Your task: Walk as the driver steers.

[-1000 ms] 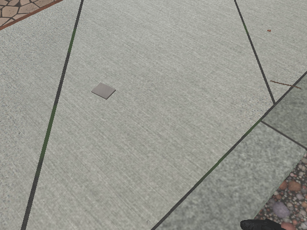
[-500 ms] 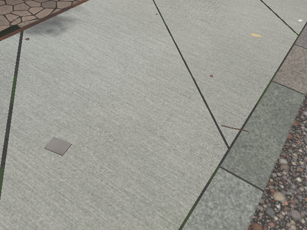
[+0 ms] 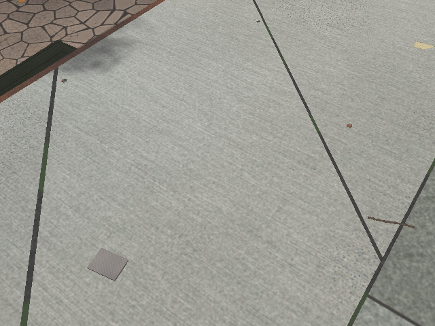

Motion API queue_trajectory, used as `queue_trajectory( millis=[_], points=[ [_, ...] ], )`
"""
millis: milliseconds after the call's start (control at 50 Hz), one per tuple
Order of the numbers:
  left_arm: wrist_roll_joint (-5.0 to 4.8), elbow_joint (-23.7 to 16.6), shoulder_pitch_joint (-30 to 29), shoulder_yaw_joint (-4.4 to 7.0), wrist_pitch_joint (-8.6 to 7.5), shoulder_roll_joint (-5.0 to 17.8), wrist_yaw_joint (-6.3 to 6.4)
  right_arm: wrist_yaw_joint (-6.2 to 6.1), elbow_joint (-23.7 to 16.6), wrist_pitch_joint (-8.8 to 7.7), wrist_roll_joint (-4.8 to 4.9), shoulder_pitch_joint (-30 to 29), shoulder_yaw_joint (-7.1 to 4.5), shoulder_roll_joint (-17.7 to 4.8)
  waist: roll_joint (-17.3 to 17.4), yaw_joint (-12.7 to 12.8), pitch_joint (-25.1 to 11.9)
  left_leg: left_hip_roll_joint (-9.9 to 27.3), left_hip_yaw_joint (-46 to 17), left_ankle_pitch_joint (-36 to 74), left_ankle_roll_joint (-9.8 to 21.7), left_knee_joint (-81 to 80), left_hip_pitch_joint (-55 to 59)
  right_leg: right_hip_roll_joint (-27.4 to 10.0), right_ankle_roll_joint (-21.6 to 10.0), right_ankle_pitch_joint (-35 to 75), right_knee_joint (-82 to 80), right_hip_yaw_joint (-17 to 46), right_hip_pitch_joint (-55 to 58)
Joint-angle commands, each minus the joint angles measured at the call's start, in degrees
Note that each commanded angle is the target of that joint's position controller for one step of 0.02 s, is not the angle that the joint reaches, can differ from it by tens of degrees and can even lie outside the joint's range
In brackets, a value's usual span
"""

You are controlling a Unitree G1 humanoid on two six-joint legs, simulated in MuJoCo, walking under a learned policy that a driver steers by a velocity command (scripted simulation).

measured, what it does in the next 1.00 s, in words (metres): walks ahead: left foot, then right foot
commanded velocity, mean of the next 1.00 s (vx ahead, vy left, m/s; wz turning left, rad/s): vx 0.50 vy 0.00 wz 0.00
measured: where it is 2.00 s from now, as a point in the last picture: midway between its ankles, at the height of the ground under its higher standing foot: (221, 184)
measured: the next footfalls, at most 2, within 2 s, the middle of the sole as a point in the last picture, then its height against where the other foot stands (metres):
left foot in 0.34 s outside the picture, level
right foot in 0.90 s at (253, 276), level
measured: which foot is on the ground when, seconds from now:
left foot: up 0.00-0.32, down 0.34-0.92, up 0.94-1.00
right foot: down 0.00-0.34, up 0.36-0.88, down 0.90-1.00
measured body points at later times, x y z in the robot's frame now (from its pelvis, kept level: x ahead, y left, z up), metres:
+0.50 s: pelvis +0.29 +0.06 +0.00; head +0.32 +0.07 +0.44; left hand +0.35 +0.32 -0.14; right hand +0.37 -0.20 -0.12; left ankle +0.33 +0.12 -0.74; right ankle +0.21 -0.06 -0.65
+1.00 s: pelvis +0.57 +0.02 -0.01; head +0.59 +0.01 +0.44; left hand +0.71 +0.26 -0.13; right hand +0.55 -0.23 -0.16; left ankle +0.43 +0.13 -0.66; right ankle +0.63 -0.05 -0.74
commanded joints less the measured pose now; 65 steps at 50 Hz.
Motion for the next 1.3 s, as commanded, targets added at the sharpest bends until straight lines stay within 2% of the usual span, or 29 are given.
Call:
queue_trajectory(
  millis=[20, 120, 180, 240, 280, 300, 320, 340, 360, 380, 400, 420, 440, 500, 580, 660, 800, 840, 880, 900, 920, 940, 960, 980, 1000, 1040, 1100, 1200, 1300],
  points=[
    [-0.50, -1.45, 1.85, 0.84, -1.68, 5.28, -0.17, 0.78, -2.90, 0.89, -0.68, 1.10, -0.73, -2.72, -4.62, -1.75, 2.74, 2.96, 0.70, 5.32, -1.65, -4.23, -7.45, -15.54, -6.68, 14.47, -12.32, 13.44, 0.94],
    [-0.77, 0.37, 6.02, 0.76, -1.57, 5.98, -0.46, 1.00, -5.98, 0.76, 0.33, -10.86, 0.07, -1.39, -4.90, 1.36, 3.75, 2.21, 3.67, 16.55, -2.38, -20.58, -6.84, -13.24, -4.31, 20.13, -12.41, 8.78, 2.88],
    [-0.45, 1.95, 9.15, 0.67, -1.27, 6.58, -0.01, 0.98, -7.34, 0.69, 0.60, -16.02, 0.20, -1.61, -4.57, 3.21, 4.35, 1.35, 4.54, 18.44, -1.32, -26.39, -7.61, -14.85, -4.12, 21.53, -11.59, 9.01, 9.02],
    [0.02, 3.46, 10.49, 0.66, -0.80, 7.29, 0.67, 0.78, -8.59, 0.24, 0.65, -18.22, 0.04, -2.51, -4.88, 3.10, 5.00, 0.08, 4.57, 14.65, 0.66, -30.82, -7.23, -17.24, -3.90, 26.37, -8.87, 9.20, 15.50],
    [0.24, 3.97, 9.12, 0.80, -0.62, 8.43, 1.05, 0.31, -7.57, -0.11, 0.50, -14.28, -0.35, -3.23, -5.84, 0.69, 3.14, -2.67, 5.83, 9.61, 2.64, -33.44, -0.07, -17.54, -2.55, 39.48, -3.38, 7.87, 16.86],
    [0.29, 4.34, 8.71, 1.01, -0.46, 9.20, 1.19, -0.22, -5.95, -0.37, 0.25, -9.00, -0.88, -4.20, -6.33, -1.58, 0.24, -4.78, 6.65, 7.38, 3.73, -34.70, 6.39, -17.09, -1.71, 46.75, 3.05, 7.15, 17.11],
    [0.32, 4.39, 8.05, 0.92, -0.15, 9.23, 1.27, -0.81, -2.72, -0.98, -0.20, 0.83, -1.69, -5.64, -4.95, -5.81, -5.15, -5.65, 6.68, 8.80, 5.44, -37.27, 18.35, -15.02, -0.55, 47.08, 14.09, 5.17, 14.11],
    [0.03, 2.83, 7.84, 0.45, -0.10, 7.91, 1.31, -1.51, -0.27, -1.57, -1.50, 11.95, -2.77, -9.19, -1.56, -9.60, -12.78, 3.82, -2.88, 6.58, 8.16, -36.05, 34.65, -12.70, 0.20, 30.19, 30.02, 3.70, 2.75],
    [-2.29, 1.51, 15.21, -0.80, 0.02, 1.53, 0.75, -1.52, 0.13, -1.62, -2.12, 14.33, -4.27, -15.47, 13.30, -6.04, -20.59, 21.48, -32.35, 4.81, 16.77, -40.87, 51.18, -1.37, 3.18, -12.91, 52.83, 1.43, -18.94],
    [-0.54, 2.76, 12.92, 0.59, 0.12, 7.09, 0.95, -1.04, -0.02, -0.75, 0.58, 12.03, -3.85, -11.74, 6.87, -6.23, -20.26, 19.89, -40.51, 2.54, 16.88, -47.10, 48.46, -1.75, 2.55, -18.35, 58.82, 8.59, -24.80],
    [-0.37, 1.15, 7.22, 0.80, 0.10, 7.29, 0.78, -1.05, -0.42, -0.70, 1.00, 5.51, -2.94, -8.68, 2.70, -3.74, -9.63, 17.79, -29.59, 2.13, 14.92, -47.91, 39.47, -5.09, 2.45, -12.68, 58.64, 8.83, -27.36],
    [-0.28, 0.39, 3.79, 0.31, -0.19, 6.14, 0.52, -0.82, -0.38, -1.10, 0.92, 2.74, -2.10, -5.49, -0.87, -2.93, -5.15, 15.37, -22.82, 7.05, 13.43, -49.89, 31.97, -7.09, 2.47, -9.12, 55.23, 8.26, -26.04],
    [-0.03, 0.38, 2.90, 0.20, 0.24, 5.21, 0.25, -0.84, 0.31, -1.57, 0.98, 2.08, -1.67, -4.30, -0.50, -1.36, -2.69, 12.65, -17.66, 10.79, 11.54, -51.41, 27.18, -8.72, 2.67, -7.90, 52.02, 7.90, -23.86],
    [1.24, 1.22, 4.97, -0.22, 2.35, 3.28, -0.91, -0.68, 2.67, -2.79, 1.35, 3.90, -1.34, -3.31, 0.75, 1.20, -1.32, 9.12, -10.50, 16.74, 9.88, -54.63, 20.40, -9.86, 3.76, -6.50, 47.38, 6.40, -18.95],
    [1.30, -1.23, -3.52, -0.36, 3.14, 3.32, -1.46, -0.54, 5.17, -3.17, 1.72, 7.71, -1.69, -4.59, 0.83, 0.34, 2.59, 7.55, -6.41, 15.96, 9.88, -58.71, 21.22, -12.27, 5.26, 1.23, 39.66, 4.63, -26.46],
    [0.80, -3.67, -12.92, -1.06, 2.78, 2.46, -1.58, -0.41, 7.06, -3.01, 1.90, 11.44, -1.57, -4.77, 0.79, -2.00, 3.99, 5.77, -2.78, 20.65, 8.34, -58.83, 24.09, -11.98, 6.21, 8.86, 26.79, 2.59, -27.28],
    [0.52, -6.56, -22.06, -1.27, 2.10, 2.91, -1.35, -1.46, 10.66, -2.51, 0.93, 16.85, -1.46, -5.54, 1.47, -4.22, 5.27, 8.94, -2.09, 31.73, 8.19, -54.12, 35.65, -9.11, 3.47, 6.40, 15.49, 0.58, -26.52],
    [0.52, -5.95, -19.40, -0.88, 1.66, 3.44, -1.01, -1.80, 10.98, -2.40, 0.82, 15.18, -1.57, -6.30, 2.01, -2.17, 4.03, 9.30, -1.11, 42.99, 7.31, -49.43, 36.68, -6.84, 1.52, 1.99, 12.87, -0.42, -20.40],
    [0.97, -1.53, -6.23, 0.30, 0.81, 5.21, -0.06, -1.88, 11.26, -2.08, 1.02, 13.32, -1.62, -6.99, 1.27, 3.88, -2.87, 7.10, 1.44, 52.30, 5.50, -34.54, 34.26, -3.48, -1.24, 1.88, 7.89, -1.63, -3.32],
    [2.19, 1.27, 4.44, 1.46, 0.21, 8.41, 0.62, -1.82, 10.10, -2.13, 1.47, 12.53, -1.20, -6.00, -1.03, 7.88, -9.41, 5.01, 2.89, 39.51, 4.41, -20.76, 24.04, -10.31, -3.99, 0.03, 7.70, 5.69, 12.40],
    [3.24, 1.90, 10.61, 3.25, 0.24, 14.95, 1.04, -1.19, 7.89, -2.22, 3.74, 17.52, 0.03, -0.39, -13.45, 6.70, -17.83, -4.45, 6.77, 7.48, 1.36, 2.14, 3.68, -28.40, -11.42, -6.43, 4.26, 33.28, 29.45],
    [0.76, 1.85, 7.58, 2.97, 1.11, 12.94, 0.56, -1.32, 8.78, -2.06, 2.08, 16.12, -1.43, -5.03, -10.15, 5.86, -17.52, -6.99, -0.65, -13.46, 2.06, 9.24, -3.38, -30.14, -12.77, -5.44, -2.46, 44.68, 27.04],
    [-0.23, 1.43, 1.37, 2.26, 1.34, 10.43, 0.40, -1.22, 7.43, -1.95, 1.51, 11.29, -1.82, -5.37, -6.95, 3.04, -7.51, -3.26, -2.35, -8.75, 2.48, 9.80, -6.76, -27.46, -10.86, -7.06, -3.08, 34.25, 18.84],
    [-0.29, 1.00, -2.33, 1.38, 1.02, 6.84, 0.11, -0.88, 6.90, -2.24, 1.34, 8.61, -1.46, -4.36, -4.43, 1.81, -2.56, -1.17, -2.19, -4.67, 2.49, 6.55, -5.82, -24.91, -9.12, -3.76, -5.49, 27.61, 11.21],
    [-0.21, 1.30, -4.01, 0.84, 0.62, 5.03, 0.09, -0.67, 7.02, -1.91, 1.15, 7.88, -1.45, -3.44, -4.64, 0.03, 0.15, 0.52, -1.72, -2.53, 2.28, 3.00, -3.54, -21.90, -6.74, -1.06, -7.44, 22.29, 6.15],
    [-0.36, 2.78, -3.75, 0.26, -0.19, 3.33, 0.34, 0.07, 7.93, -0.42, -0.10, 9.68, -1.20, -1.85, -6.11, -2.31, 1.12, 1.60, -0.92, -0.40, 0.91, -0.35, 1.19, -18.48, -4.82, 4.79, -9.72, 15.90, 0.54],
    [-0.73, 5.04, 0.02, 0.76, -1.24, 5.29, 0.26, 0.80, 6.69, 0.54, -0.11, 5.70, -1.21, -1.44, -5.36, -2.69, 2.24, 2.69, 0.73, 3.72, -0.69, -3.88, -2.33, -17.36, -5.71, 10.23, -11.98, 12.07, 0.74],
    [-0.74, 7.24, 4.64, 0.52, -1.14, 5.27, 0.08, 0.96, 2.97, 0.48, 0.49, -7.01, -0.58, -1.01, -5.33, 0.00, 4.69, 3.07, 3.30, 13.63, -2.27, -18.87, -6.14, -14.92, -4.76, 15.19, -13.12, 7.54, 3.60],
    [-0.20, 9.70, 9.65, 0.51, -0.90, 6.10, 0.68, 0.71, 0.57, 0.16, 0.72, -15.03, -0.11, -1.29, -5.66, 2.37, 5.55, 1.10, 4.71, 15.67, -0.67, -28.92, -5.51, -17.16, -4.51, 20.11, -11.17, 6.87, 11.27]
  ],
)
